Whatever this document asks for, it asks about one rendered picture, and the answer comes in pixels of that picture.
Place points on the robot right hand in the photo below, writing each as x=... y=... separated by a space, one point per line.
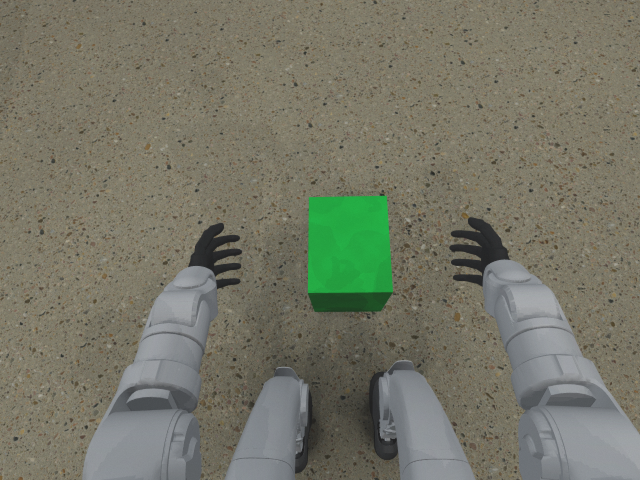
x=491 y=249

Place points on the robot right upper arm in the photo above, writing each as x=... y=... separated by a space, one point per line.
x=577 y=443

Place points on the right robot forearm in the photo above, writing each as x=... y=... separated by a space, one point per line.
x=548 y=366

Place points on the robot left upper arm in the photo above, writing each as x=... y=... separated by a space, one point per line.
x=146 y=445

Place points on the robot left hand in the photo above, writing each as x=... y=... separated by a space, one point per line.
x=205 y=257

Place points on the robot left thigh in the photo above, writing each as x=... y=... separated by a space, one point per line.
x=267 y=447

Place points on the robot right shin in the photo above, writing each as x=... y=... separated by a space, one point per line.
x=389 y=431

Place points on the left robot forearm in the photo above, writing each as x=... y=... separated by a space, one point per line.
x=165 y=371

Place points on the carton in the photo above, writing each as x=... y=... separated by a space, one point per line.
x=349 y=259

